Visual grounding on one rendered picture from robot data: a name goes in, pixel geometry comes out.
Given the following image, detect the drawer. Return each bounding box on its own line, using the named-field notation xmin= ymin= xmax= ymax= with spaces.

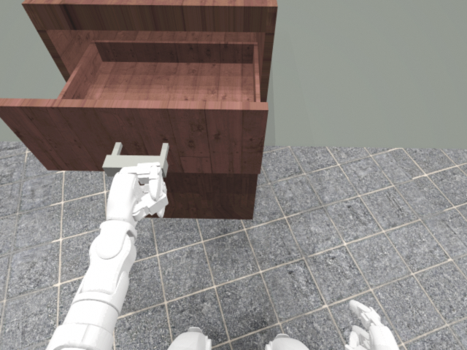
xmin=0 ymin=40 xmax=269 ymax=174

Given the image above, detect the left robot hand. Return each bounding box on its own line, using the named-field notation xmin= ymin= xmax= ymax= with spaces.
xmin=107 ymin=162 xmax=169 ymax=228

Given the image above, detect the left robot thigh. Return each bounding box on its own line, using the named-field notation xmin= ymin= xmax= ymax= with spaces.
xmin=167 ymin=332 xmax=212 ymax=350

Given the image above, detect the right robot hand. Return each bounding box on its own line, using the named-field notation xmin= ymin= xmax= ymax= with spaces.
xmin=345 ymin=300 xmax=399 ymax=350

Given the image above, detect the robot right shin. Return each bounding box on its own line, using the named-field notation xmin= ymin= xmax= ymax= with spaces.
xmin=274 ymin=334 xmax=289 ymax=340

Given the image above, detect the handle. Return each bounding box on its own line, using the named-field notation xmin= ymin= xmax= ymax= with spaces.
xmin=102 ymin=142 xmax=169 ymax=178

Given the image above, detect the left robot forearm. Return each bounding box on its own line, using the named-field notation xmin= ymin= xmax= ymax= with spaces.
xmin=46 ymin=219 xmax=137 ymax=350

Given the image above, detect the cabinet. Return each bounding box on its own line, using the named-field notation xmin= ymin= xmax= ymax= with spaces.
xmin=22 ymin=0 xmax=278 ymax=219

